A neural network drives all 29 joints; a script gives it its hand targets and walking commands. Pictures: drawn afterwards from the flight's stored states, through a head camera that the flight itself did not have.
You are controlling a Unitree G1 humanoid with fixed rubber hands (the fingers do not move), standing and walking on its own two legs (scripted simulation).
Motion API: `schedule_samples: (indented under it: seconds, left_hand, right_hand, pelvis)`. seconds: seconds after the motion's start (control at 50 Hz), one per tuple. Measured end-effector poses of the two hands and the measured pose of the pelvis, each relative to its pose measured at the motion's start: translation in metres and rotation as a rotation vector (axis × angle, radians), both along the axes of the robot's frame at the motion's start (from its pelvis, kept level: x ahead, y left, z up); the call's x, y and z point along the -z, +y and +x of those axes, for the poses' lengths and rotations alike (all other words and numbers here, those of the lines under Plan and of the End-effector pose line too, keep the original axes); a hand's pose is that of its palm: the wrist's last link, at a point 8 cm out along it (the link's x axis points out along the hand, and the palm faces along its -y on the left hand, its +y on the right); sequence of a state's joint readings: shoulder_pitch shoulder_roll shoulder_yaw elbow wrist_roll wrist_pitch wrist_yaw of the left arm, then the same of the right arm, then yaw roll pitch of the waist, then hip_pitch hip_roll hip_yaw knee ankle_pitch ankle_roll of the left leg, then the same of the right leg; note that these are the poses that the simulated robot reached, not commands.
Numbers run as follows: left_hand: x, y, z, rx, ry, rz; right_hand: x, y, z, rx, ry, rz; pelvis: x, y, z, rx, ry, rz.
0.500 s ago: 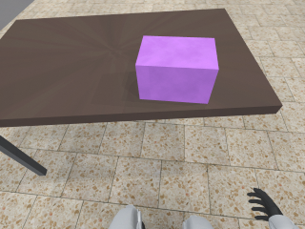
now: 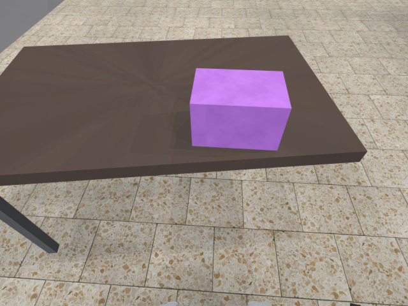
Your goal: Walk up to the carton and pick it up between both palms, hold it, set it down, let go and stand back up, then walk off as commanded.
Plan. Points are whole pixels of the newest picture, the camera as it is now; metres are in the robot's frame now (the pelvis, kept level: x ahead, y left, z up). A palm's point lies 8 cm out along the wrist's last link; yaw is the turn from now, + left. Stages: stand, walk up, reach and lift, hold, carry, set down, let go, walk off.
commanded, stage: walk up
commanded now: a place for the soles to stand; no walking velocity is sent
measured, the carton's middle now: (236, 109) +0.63 -0.11 +0.01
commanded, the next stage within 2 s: none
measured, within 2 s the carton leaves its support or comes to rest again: neither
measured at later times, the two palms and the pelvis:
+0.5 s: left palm out of the picture +0.12 +0.29 -0.08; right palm (375, 292) +0.16 -0.33 -0.08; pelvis +0.02 -0.02 +0.02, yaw +0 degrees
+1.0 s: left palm out of the picture +0.14 +0.27 -0.07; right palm out of the picture +0.08 -0.34 -0.08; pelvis +0.02 -0.03 +0.04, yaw -2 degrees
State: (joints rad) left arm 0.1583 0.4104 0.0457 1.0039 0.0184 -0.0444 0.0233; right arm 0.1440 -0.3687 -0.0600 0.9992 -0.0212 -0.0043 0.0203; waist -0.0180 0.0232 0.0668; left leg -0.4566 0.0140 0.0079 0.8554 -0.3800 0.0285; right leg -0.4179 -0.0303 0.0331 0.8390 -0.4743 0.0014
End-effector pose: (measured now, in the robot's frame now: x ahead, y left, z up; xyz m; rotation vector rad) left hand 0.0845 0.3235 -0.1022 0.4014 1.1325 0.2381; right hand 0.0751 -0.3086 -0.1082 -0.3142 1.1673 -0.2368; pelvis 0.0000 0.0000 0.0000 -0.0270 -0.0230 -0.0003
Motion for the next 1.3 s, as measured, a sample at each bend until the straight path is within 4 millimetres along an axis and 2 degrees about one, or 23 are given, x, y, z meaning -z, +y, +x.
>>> schedule_samples:
  seconds: [0.1, 0.2, 0.38, 0.48, 0.58, 0.72, 0.86, 0.98, 1.08, 1.16, 1.22, 1.3]
  left_hand:
    - [0.001, -0.007, -0.01, -0.019, 0.038, -0.018]
    - [-0.002, -0.015, -0.012, -0.041, 0.06, -0.028]
    - [-0.015, -0.03, 0.013, -0.036, 0.013, -0.021]
    - [-0.023, -0.037, 0.032, -0.007, -0.023, -0.02]
    - [-0.03, -0.043, 0.048, 0.026, -0.049, -0.023]
    - [-0.035, -0.049, 0.059, 0.043, -0.059, -0.039]
    - [-0.035, -0.052, 0.058, 0.041, -0.035, -0.051]
    - [-0.034, -0.051, 0.052, 0.052, -0.005, -0.071]
    - [-0.033, -0.05, 0.06, 0.086, 0.022, -0.044]
    - [-0.031, -0.064, 0.075, 0.096, 0.002, -0.04]
    - [-0.026, -0.077, 0.075, 0.088, -0.015, -0.023]
    - [-0.025, -0.089, 0.066, 0.037, -0.002, -0.028]
  right_hand:
    - [-0.005, -0.001, 0.006, -0.001, 0.002, 0.003]
    - [-0.01, -0.003, 0.026, -0.011, -0.013, 0.015]
    - [-0.019, -0.012, 0.073, -0.034, -0.086, 0.027]
    - [-0.025, -0.016, 0.085, -0.029, -0.118, 0.035]
    - [-0.028, -0.019, 0.078, -0.012, -0.107, 0.042]
    - [-0.027, -0.022, 0.049, 0.018, -0.038, 0.043]
    - [-0.028, -0.024, 0.023, 0.043, 0.019, 0.04]
    - [-0.031, -0.029, 0.012, 0.056, 0.015, 0.026]
    - [-0.037, -0.063, -0.015, 0.105, 0.017, -0.038]
    - [-0.036, -0.103, -0.035, 0.145, 0.072, -0.082]
    - [-0.026, -0.13, -0.028, 0.138, 0.096, -0.112]
    - [-0.023, -0.135, 0.007, 0.092, 0.074, -0.098]
  pelvis:
    - [-0.006, -0.004, 0.005, 0.0, -0.002, -0.005]
    - [-0.011, -0.01, 0.013, -0.002, 0.006, 0.007]
    - [-0.019, -0.021, 0.023, -0.004, 0.0, 0.018]
    - [-0.022, -0.024, 0.022, 0.003, -0.004, 0.028]
    - [-0.026, -0.026, 0.021, 0.009, -0.005, 0.031]
    - [-0.032, -0.028, 0.021, 0.015, -0.008, 0.033]
    - [-0.037, -0.029, 0.02, 0.016, -0.015, 0.033]
    - [-0.038, -0.03, 0.021, 0.028, -0.007, 0.036]
    - [-0.033, -0.047, 0.029, 0.062, -0.011, 0.052]
    - [-0.025, -0.07, 0.041, 0.084, -0.027, 0.072]
    - [-0.013, -0.084, 0.051, 0.069, -0.051, 0.031]
    - [-0.013, -0.092, 0.068, 0.056, -0.057, 0.01]
